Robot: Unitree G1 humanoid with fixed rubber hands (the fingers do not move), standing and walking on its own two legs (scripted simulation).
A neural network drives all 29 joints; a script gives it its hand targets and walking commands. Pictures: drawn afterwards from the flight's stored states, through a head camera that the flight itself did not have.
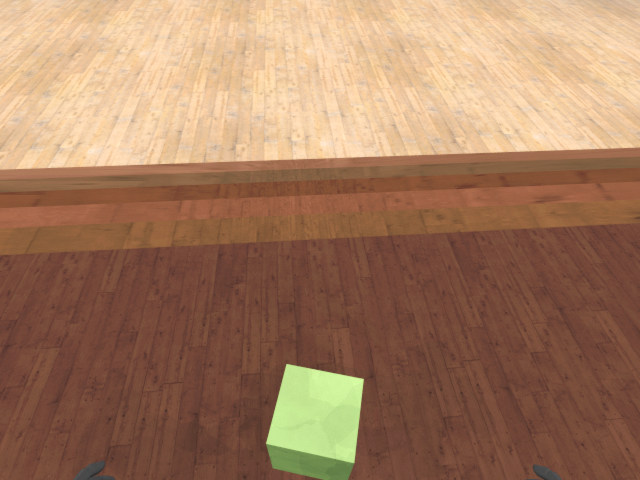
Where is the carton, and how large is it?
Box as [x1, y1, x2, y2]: [266, 364, 363, 479]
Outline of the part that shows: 286,364 266,442 272,466 274,468 322,479 347,479 354,461 363,379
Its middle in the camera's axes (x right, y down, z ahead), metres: +0.00 +0.52 +1.06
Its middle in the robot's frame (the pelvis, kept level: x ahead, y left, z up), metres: +0.38 -0.01 -0.66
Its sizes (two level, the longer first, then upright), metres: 0.210 0.200 0.250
